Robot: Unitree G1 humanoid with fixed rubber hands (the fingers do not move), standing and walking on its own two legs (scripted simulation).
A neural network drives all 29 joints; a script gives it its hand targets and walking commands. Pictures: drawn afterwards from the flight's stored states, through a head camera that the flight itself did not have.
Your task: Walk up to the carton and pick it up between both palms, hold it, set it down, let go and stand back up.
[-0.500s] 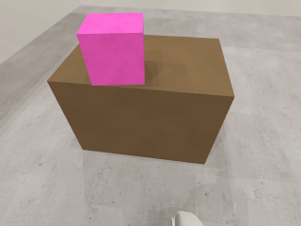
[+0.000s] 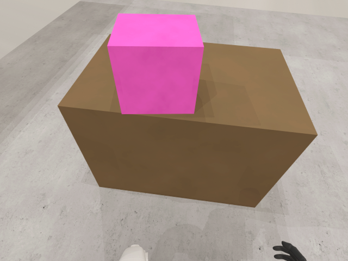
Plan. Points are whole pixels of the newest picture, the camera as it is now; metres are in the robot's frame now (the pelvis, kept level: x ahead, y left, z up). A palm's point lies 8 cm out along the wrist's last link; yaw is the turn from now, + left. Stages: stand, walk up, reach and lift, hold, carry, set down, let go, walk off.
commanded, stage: walk up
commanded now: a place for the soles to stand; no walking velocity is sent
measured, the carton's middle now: (157, 65) +0.71 +0.07 +0.06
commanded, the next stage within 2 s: none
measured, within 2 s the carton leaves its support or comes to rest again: neither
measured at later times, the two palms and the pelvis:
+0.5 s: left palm (76, 188) +0.31 +0.28 -0.08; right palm out of the picture +0.12 -0.19 -0.11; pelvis +0.15 +0.06 +0.01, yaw -8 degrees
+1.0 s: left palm (65, 171) +0.36 +0.33 -0.08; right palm (242, 198) +0.28 -0.17 -0.05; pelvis +0.20 +0.10 +0.02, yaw -10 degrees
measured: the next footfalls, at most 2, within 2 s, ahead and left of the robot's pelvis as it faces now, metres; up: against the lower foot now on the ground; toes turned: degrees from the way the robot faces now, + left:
right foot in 0.42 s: +0.24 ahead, -0.07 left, +0.00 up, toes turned -9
left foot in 0.62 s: +0.21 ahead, +0.19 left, +0.00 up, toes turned -5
